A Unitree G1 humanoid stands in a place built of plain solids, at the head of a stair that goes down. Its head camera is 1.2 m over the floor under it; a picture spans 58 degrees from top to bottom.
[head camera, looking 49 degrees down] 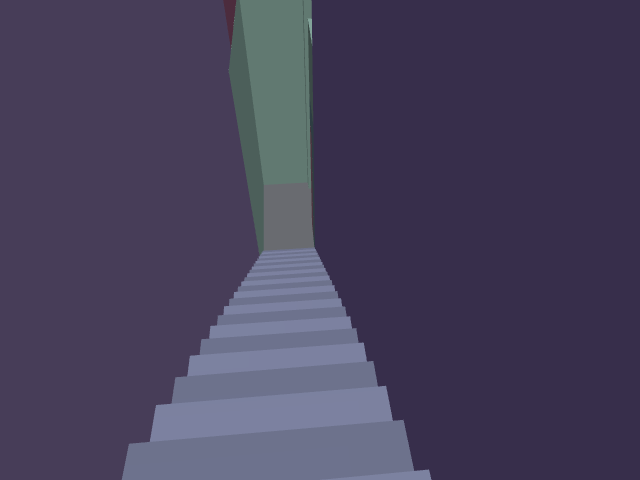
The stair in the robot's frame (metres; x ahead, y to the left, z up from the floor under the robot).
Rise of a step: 0.18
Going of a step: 0.18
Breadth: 1.03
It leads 5 degrees to the left of straight ahead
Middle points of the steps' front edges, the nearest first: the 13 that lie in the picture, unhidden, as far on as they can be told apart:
0.42 0.16 -0.18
0.61 0.17 -0.35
0.79 0.19 -0.53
0.97 0.20 -0.71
1.15 0.22 -0.89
1.33 0.23 -1.07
1.51 0.25 -1.24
1.69 0.26 -1.42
1.87 0.28 -1.60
2.05 0.29 -1.78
2.24 0.31 -1.96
2.42 0.33 -2.13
2.60 0.34 -2.31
